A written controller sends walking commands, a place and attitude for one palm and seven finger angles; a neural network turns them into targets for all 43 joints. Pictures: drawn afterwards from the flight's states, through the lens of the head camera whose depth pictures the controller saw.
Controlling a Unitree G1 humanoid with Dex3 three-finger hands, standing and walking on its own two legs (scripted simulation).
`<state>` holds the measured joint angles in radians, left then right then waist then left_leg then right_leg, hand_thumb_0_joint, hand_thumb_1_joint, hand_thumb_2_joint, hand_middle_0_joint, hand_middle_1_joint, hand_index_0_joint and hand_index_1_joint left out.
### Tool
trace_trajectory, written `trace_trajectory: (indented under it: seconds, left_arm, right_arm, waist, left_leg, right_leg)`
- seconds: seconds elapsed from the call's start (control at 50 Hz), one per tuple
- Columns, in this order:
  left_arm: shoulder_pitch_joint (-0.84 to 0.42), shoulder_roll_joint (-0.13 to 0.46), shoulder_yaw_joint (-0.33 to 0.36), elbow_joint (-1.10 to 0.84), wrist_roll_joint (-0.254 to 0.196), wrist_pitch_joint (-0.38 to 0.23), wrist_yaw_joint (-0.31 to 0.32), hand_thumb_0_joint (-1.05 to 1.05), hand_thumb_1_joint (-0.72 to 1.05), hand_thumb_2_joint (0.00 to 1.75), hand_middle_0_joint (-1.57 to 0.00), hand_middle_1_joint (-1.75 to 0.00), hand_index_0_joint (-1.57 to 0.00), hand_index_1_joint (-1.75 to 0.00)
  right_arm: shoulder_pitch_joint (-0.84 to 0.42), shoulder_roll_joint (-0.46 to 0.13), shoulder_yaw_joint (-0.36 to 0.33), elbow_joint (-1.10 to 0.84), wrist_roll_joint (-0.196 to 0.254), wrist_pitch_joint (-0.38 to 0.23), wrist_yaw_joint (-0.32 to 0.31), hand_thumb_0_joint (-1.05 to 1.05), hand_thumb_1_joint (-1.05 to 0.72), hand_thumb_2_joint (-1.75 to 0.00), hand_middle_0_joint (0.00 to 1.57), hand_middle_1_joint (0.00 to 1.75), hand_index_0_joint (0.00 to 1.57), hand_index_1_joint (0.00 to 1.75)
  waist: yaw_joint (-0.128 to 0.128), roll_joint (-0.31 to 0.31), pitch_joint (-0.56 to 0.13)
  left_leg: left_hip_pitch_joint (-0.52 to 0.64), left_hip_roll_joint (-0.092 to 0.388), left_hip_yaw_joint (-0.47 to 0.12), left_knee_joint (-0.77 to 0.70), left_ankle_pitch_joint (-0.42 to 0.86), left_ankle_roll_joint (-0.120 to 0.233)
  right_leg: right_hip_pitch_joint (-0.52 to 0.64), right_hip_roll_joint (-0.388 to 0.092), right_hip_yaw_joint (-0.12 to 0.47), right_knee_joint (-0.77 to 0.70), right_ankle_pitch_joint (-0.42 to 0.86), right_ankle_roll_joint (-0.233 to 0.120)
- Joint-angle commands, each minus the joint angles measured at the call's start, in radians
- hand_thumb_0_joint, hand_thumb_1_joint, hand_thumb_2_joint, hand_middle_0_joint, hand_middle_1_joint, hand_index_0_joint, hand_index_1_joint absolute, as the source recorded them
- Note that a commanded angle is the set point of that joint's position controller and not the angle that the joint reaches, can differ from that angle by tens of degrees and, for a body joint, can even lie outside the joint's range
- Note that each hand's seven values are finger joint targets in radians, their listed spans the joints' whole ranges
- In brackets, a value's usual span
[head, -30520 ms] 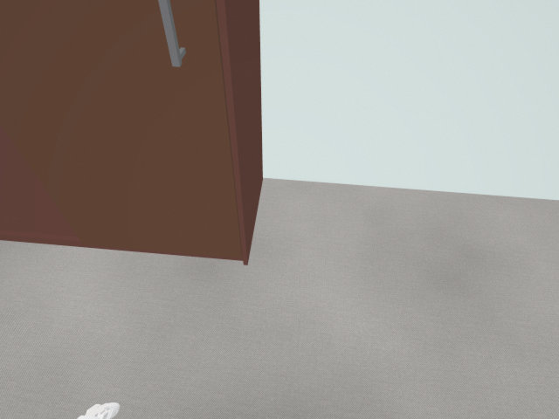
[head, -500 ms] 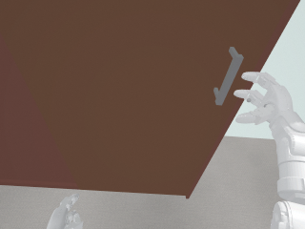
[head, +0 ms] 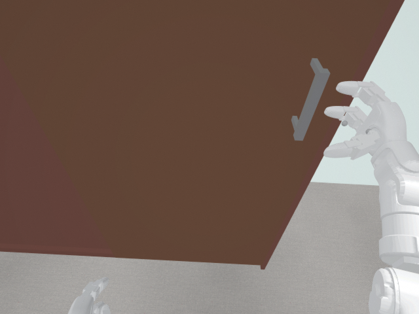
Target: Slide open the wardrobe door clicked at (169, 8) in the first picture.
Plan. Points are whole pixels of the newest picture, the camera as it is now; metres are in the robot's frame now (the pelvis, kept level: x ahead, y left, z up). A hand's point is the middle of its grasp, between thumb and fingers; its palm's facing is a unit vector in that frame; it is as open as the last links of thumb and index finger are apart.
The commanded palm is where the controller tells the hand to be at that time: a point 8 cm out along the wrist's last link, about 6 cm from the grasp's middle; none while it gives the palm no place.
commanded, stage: move the hooked fingers beside the handle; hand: right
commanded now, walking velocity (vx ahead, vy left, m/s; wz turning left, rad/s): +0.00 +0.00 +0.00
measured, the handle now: (306, 101) +0.48 -0.14 +0.20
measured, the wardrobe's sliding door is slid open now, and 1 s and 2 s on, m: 0.00 0.00 0.00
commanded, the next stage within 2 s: feel for the door with the fingertips in 0.86 s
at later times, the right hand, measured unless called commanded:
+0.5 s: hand (347, 127) +0.41 -0.20 +0.20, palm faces +0.00 +1.00 +0.00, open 14.0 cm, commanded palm +0.38 -0.25 +0.21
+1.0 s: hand (343, 124) +0.40 -0.18 +0.21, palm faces +0.01 +1.00 -0.03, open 14.0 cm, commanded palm +0.38 -0.23 +0.21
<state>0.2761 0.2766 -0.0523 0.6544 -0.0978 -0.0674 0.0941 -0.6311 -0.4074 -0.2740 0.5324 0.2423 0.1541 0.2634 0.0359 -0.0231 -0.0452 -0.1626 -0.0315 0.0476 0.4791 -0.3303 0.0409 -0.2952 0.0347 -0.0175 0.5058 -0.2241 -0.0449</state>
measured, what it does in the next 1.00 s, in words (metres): stands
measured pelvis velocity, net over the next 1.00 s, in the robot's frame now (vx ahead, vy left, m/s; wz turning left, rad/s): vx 0.00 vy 0.02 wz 0.00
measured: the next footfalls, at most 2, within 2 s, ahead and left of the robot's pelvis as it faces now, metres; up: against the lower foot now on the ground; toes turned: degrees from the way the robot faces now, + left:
none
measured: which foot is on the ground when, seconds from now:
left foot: down 0.00-1.00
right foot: down 0.00-1.00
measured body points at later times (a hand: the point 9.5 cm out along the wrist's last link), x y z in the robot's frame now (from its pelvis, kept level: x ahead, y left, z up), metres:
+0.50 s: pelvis +0.00 +0.00 +0.00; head -0.01 +0.01 +0.45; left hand +0.14 +0.25 -0.09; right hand +0.40 -0.25 +0.20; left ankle -0.05 +0.09 -0.74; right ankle +0.03 -0.09 -0.74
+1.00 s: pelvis +0.00 +0.02 +0.00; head -0.01 +0.03 +0.45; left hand +0.13 +0.27 -0.10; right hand +0.39 -0.24 +0.22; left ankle -0.05 +0.09 -0.74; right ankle +0.03 -0.09 -0.74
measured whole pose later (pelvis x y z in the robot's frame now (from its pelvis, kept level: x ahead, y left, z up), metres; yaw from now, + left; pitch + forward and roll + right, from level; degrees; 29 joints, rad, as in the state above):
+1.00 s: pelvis +0.00 +0.02 +0.00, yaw +0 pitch +0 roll +0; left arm 0.27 0.27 -0.05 0.64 -0.10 -0.03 0.10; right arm -0.60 -0.42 -0.28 0.49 0.23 0.17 0.23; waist 0.03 -0.03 -0.04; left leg -0.14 -0.05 0.05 0.46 -0.32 0.06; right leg -0.27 0.02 -0.01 0.49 -0.22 -0.02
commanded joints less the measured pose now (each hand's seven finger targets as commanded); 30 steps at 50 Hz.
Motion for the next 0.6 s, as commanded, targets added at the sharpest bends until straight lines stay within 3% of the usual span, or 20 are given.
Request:
trace_trajectory:
  seconds: [0.0,0.04,0.06,0.1,0.14,0.16,0.2,0.22,0.26,0.28,0.32,0.34,0.38,0.42,0.46,0.48,0.5,0.54,0.56,0.58]
  left_arm:
    - [-0.064,0.141,0.047,-0.143,0.004,-0.033,0.01,0.0,0.9,0.9,-0.2,-0.3,-0.2,-0.3]
    - [-0.06,0.142,0.049,-0.153,0.001,-0.025,0.006,0.0,0.9,0.9,-0.2,-0.3,-0.2,-0.3]
    - [-0.057,0.144,0.054,-0.163,0.0,-0.023,0.004,0.0,0.9,0.9,-0.2,-0.3,-0.2,-0.3]
    - [-0.062,0.141,0.058,-0.177,0.0,-0.025,0.002,0.0,0.9,0.9,-0.2,-0.3,-0.2,-0.3]
    - [-0.064,0.14,0.059,-0.185,0.003,-0.031,0.002,0.0,0.9,0.9,-0.2,-0.3,-0.2,-0.3]
    - [-0.064,0.139,0.06,-0.187,0.003,-0.033,0.004,0.0,0.9,0.9,-0.2,-0.3,-0.2,-0.3]
    - [-0.074,0.136,0.057,-0.19,0.008,-0.041,0.003,0.0,0.9,0.9,-0.2,-0.3,-0.2,-0.3]
    - [-0.079,0.13,0.054,-0.187,0.008,-0.044,0.002,0.0,0.9,0.9,-0.2,-0.3,-0.2,-0.3]
    - [-0.078,0.128,0.053,-0.173,0.007,-0.048,0.004,0.0,0.9,0.9,-0.2,-0.3,-0.2,-0.3]
    - [-0.078,0.132,0.051,-0.162,0.007,-0.046,0.004,0.0,0.9,0.9,-0.2,-0.3,-0.2,-0.3]
    - [-0.084,0.131,0.051,-0.16,0.004,-0.039,0.003,0.0,0.9,0.9,-0.2,-0.3,-0.2,-0.3]
    - [-0.081,0.134,0.05,-0.155,0.003,-0.034,0.004,0.0,0.9,0.9,-0.2,-0.3,-0.2,-0.3]
    - [-0.08,0.137,0.05,-0.162,0.002,-0.021,0.002,0.0,0.9,0.9,-0.2,-0.3,-0.2,-0.3]
    - [-0.081,0.137,0.053,-0.168,0.001,-0.012,0.003,0.0,0.9,0.9,-0.2,-0.3,-0.2,-0.3]
    - [-0.085,0.134,0.055,-0.181,0.0,-0.011,0.004,0.0,0.9,0.9,-0.2,-0.3,-0.2,-0.3]
    - [-0.097,0.132,0.052,-0.189,0.002,-0.014,0.003,0.0,0.9,0.9,-0.2,-0.3,-0.2,-0.3]
    - [-0.108,0.124,0.05,-0.195,0.002,-0.019,0.003,0.0,0.9,0.9,-0.2,-0.3,-0.2,-0.3]
    - [-0.111,0.121,0.048,-0.191,0.006,-0.031,0.003,0.0,0.9,0.9,-0.2,-0.3,-0.2,-0.3]
    - [-0.113,0.116,0.045,-0.19,0.006,-0.034,0.003,0.0,0.9,0.9,-0.2,-0.3,-0.2,-0.3]
    - [-0.109,0.123,0.046,-0.178,0.009,-0.034,0.004,0.0,0.9,0.9,-0.2,-0.3,-0.2,-0.3]
  right_arm:
    - [-0.426,-0.343,-0.133,-0.092,-0.012,-0.01,-0.025,0.0,0.5,-0.3,0.3,1.2,0.3,1.2]
    - [-0.421,-0.306,-0.091,-0.054,-0.018,0.017,-0.016,0.0,0.5,-0.3,0.3,1.2,0.3,1.2]
    - [-0.393,-0.273,-0.069,-0.047,-0.016,0.018,-0.01,0.0,0.5,-0.3,0.3,1.2,0.3,1.2]
    - [-0.429,-0.243,-0.043,-0.101,-0.009,0.005,0.003,0.0,0.5,-0.3,0.3,1.2,0.3,1.2]
    - [-0.46,-0.251,-0.05,-0.185,0.002,-0.028,0.011,0.0,0.5,-0.3,0.3,1.2,0.3,1.2]
    - [-0.475,-0.264,-0.059,-0.235,0.016,-0.054,0.013,0.0,0.5,-0.3,0.3,1.2,0.3,1.2]
    - [-0.501,-0.298,-0.094,-0.334,0.013,-0.08,0.012,0.0,0.5,-0.3,0.3,1.2,0.3,1.2]
    - [-0.506,-0.262,-0.069,-0.35,0.015,-0.084,0.01,0.0,0.5,-0.3,0.3,1.2,0.3,1.2]
    - [-0.481,-0.255,-0.067,-0.328,0.021,-0.072,-0.001,0.0,0.5,-0.3,0.3,1.2,0.3,1.2]
    - [-0.468,-0.27,-0.085,-0.296,0.015,-0.055,-0.007,0.0,0.5,-0.3,0.3,1.2,0.3,1.2]
    - [-0.43,-0.247,-0.072,-0.251,0.005,-0.012,-0.017,0.0,0.5,-0.3,0.3,1.2,0.3,1.2]
    - [-0.411,-0.231,-0.058,-0.206,0.001,0.012,-0.02,0.0,0.5,-0.3,0.3,1.2,0.3,1.2]
    - [-0.366,-0.256,-0.078,-0.174,-0.004,0.043,-0.026,0.0,0.5,-0.3,0.3,1.2,0.3,1.2]
    - [-0.376,-0.258,-0.076,-0.155,-0.004,0.058,-0.025,0.0,0.5,-0.3,0.3,1.2,0.3,1.2]
    - [-0.409,-0.254,-0.066,-0.21,0.002,0.03,-0.024,0.0,0.5,-0.3,0.3,1.2,0.3,1.2]
    - [-0.459,-0.263,-0.063,-0.284,-0.003,0.009,-0.024,0.0,0.5,-0.3,0.3,1.2,0.3,1.2]
    - [-0.488,-0.226,-0.033,-0.33,-0.001,-0.01,-0.021,0.0,0.5,-0.3,0.3,1.2,0.3,1.2]
    - [-0.547,-0.212,-0.019,-0.411,0.005,-0.048,-0.024,0.0,0.5,-0.3,0.3,1.2,0.3,1.2]
    - [-0.533,-0.2,-0.012,-0.422,0.014,-0.058,-0.025,0.0,0.5,-0.3,0.3,1.2,0.3,1.2]
    - [-0.52,-0.228,-0.042,-0.408,0.013,-0.056,-0.028,0.0,0.5,-0.3,0.3,1.2,0.3,1.2]
  waist:
    - [-0.021,0.007,-0.219]
    - [-0.013,-0.014,-0.183]
    - [-0.012,0.015,-0.2]
    - [-0.003,0.002,-0.232]
    - [0.001,-0.013,-0.282]
    - [0.002,0.011,-0.315]
    - [-0.007,-0.042,-0.37]
    - [-0.002,-0.06,-0.362]
    - [0.002,-0.034,-0.313]
    - [-0.004,-0.024,-0.274]
    - [-0.008,-0.042,-0.226]
    - [-0.006,-0.017,-0.198]
    - [-0.018,0.003,-0.195]
    - [-0.012,0.024,-0.192]
    - [-0.007,0.041,-0.239]
    - [-0.008,-0.015,-0.28]
    - [-0.001,-0.048,-0.306]
    - [0.007,-0.082,-0.35]
    - [0.009,-0.081,-0.349]
    - [0.003,-0.058,-0.349]
  left_leg:
    - [-0.086,0.024,-0.035,-0.077,0.326,-0.011]
    - [-0.111,0.026,-0.031,-0.079,0.298,-0.01]
    - [-0.102,0.025,-0.027,-0.077,0.308,-0.01]
    - [-0.117,0.02,-0.03,-0.074,0.318,-0.01]
    - [-0.117,0.02,-0.032,-0.067,0.331,-0.007]
    - [-0.091,0.017,-0.031,-0.066,0.359,-0.008]
    - [-0.08,0.016,-0.035,-0.057,0.387,-0.006]
    - [-0.101,0.014,-0.031,-0.056,0.383,-0.005]
    - [-0.115,0.012,-0.028,-0.073,0.354,-0.008]
    - [-0.117,0.01,-0.028,-0.075,0.353,-0.007]
    - [-0.134,0.013,-0.025,-0.079,0.32,-0.006]
    - [-0.139,0.015,-0.022,-0.08,0.306,-0.006]
    - [-0.111,0.017,-0.025,-0.081,0.329,-0.008]
    - [-0.116,0.019,-0.029,-0.085,0.317,-0.011]
    - [-0.093,0.019,-0.03,-0.08,0.34,-0.012]
    - [-0.084,0.019,-0.035,-0.073,0.357,-0.008]
    - [-0.096,0.018,-0.035,-0.07,0.357,-0.007]
    - [-0.118,0.015,-0.03,-0.067,0.348,-0.003]
    - [-0.117,0.012,-0.031,-0.073,0.357,-0.004]
    - [-0.107,0.01,-0.03,-0.075,0.359,-0.004]
  right_leg:
    - [0.221,-0.033,0.071,-0.035,0.215,-0.016]
    - [0.196,-0.034,0.072,-0.038,0.186,-0.013]
    - [0.203,-0.035,0.07,-0.03,0.204,-0.017]
    - [0.244,-0.037,0.076,-0.024,0.22,-0.018]
    - [0.293,-0.041,0.086,-0.015,0.252,-0.017]
    - [0.308,-0.041,0.083,-0.007,0.282,-0.021]
    - [0.366,-0.043,0.09,-0.008,0.334,-0.016]
    - [0.391,-0.045,0.094,-0.007,0.351,-0.014]
    - [0.365,-0.046,0.086,-0.008,0.319,-0.017]
    - [0.338,-0.045,0.087,-0.018,0.301,-0.017]
    - [0.304,-0.042,0.085,-0.03,0.258,-0.012]
    - [0.276,-0.041,0.088,-0.036,0.237,-0.011]
    - [0.245,-0.037,0.074,-0.035,0.241,-0.014]
    - [0.232,-0.036,0.072,-0.034,0.214,-0.015]
    - [0.25,-0.035,0.068,-0.024,0.238,-0.02]
    - [0.288,-0.035,0.074,-0.025,0.268,-0.018]
    - [0.334,-0.036,0.08,-0.018,0.288,-0.015]
    - [0.408,-0.045,0.1,-0.013,0.326,-0.009]
    - [0.416,-0.045,0.094,-0.007,0.342,-0.012]
    - [0.411,-0.045,0.098,-0.014,0.335,-0.01]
